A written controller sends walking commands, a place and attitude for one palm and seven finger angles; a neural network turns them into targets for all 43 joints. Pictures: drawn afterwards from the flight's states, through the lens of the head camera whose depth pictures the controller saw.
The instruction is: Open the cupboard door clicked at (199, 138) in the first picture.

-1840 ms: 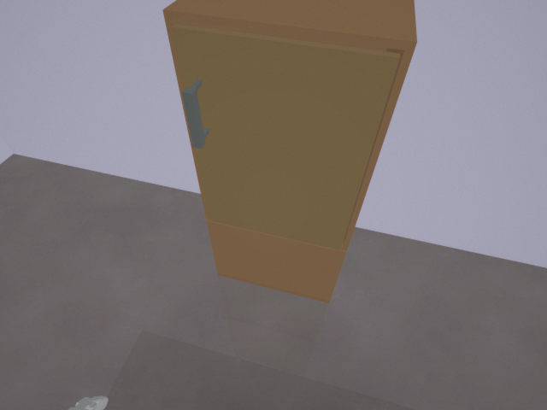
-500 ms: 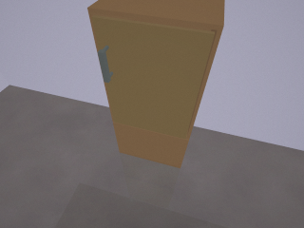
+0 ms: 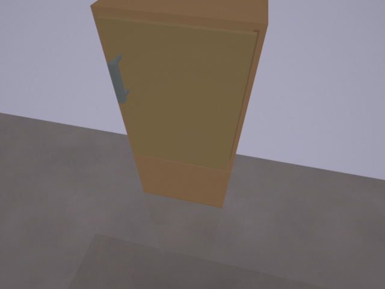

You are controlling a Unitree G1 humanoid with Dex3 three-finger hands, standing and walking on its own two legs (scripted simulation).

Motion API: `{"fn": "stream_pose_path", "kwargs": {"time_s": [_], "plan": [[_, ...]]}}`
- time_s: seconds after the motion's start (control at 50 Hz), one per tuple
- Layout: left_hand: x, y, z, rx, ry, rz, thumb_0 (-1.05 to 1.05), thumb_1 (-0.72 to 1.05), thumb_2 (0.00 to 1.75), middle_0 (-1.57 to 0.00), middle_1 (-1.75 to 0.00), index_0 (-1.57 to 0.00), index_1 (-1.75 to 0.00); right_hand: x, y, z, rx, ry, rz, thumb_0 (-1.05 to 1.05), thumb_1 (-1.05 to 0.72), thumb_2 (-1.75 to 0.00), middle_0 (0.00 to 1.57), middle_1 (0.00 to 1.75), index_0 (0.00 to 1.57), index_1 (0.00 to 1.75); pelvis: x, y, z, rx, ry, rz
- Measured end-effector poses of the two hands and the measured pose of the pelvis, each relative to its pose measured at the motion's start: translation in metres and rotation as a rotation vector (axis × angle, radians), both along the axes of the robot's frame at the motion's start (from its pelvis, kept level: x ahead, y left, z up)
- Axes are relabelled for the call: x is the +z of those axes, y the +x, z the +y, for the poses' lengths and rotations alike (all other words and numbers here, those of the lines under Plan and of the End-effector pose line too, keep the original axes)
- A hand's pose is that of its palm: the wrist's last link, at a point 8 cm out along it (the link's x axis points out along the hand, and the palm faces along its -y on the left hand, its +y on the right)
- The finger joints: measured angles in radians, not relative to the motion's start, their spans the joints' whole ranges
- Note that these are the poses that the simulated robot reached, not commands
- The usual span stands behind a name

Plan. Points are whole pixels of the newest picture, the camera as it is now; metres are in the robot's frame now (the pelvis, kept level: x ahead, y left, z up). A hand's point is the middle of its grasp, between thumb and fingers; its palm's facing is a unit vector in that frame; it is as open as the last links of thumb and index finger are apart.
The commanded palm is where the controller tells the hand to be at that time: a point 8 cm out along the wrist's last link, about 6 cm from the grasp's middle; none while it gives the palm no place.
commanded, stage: turn to face it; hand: left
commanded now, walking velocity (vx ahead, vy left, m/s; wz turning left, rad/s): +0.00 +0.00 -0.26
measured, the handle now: (120, 79) +0.68 +0.28 +0.05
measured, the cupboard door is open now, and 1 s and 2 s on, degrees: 0 0 0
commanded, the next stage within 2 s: take the last steps up to it in 0.18 s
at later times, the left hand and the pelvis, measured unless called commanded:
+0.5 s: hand out of the picture +0.06 +0.21 -0.18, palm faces -0.03 -0.98 -0.19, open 7.4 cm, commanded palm none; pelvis +0.00 +0.03 -0.01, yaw -3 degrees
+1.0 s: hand out of the picture +0.12 +0.20 -0.18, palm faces -0.05 -0.98 -0.20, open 7.3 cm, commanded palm none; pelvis +0.04 +0.02 -0.01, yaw -5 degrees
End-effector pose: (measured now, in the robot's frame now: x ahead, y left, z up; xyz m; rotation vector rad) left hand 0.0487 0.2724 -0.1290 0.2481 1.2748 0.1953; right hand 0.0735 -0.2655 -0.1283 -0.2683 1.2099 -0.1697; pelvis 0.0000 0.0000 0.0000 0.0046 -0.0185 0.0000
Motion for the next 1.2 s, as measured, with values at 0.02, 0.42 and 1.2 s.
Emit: {"fn": "stream_pose_path", "kwargs": {"time_s": [0.02,0.42,1.2], "plan": [[-0.002,0.0,-0.004,-0.006,-0.009,0.003,0.01,0.9,0.9,-0.2,-0.3,-0.2,-0.3,-0.002,-0.005,0.003,-0.01,0.009,0.006,0.0,-0.9,-0.9,0.21,0.3,0.2,0.3,-0.001,-0.001,0.0,-0.006,0.0,0.001],[-0.022,0.008,-0.032,-0.066,-0.098,-0.013,0.01,0.9,0.9,-0.2,-0.3,-0.2,-0.3,-0.021,-0.104,0.031,-0.179,0.054,0.157,0.0,-0.9,-0.9,0.2,0.3,0.2,0.3,-0.012,-0.008,0.012,-0.056,-0.011,0.015],[-0.023,0.034,-0.019,-0.066,-0.073,-0.003,0.01,0.91,0.9,-0.2,-0.3,-0.2,-0.3,-0.019,-0.024,0.051,-0.168,0.067,0.004,0.0,-0.91,-0.9,0.2,0.3,0.19,0.3,-0.012,0.024,0.027,-0.081,0.002,-0.003]]}}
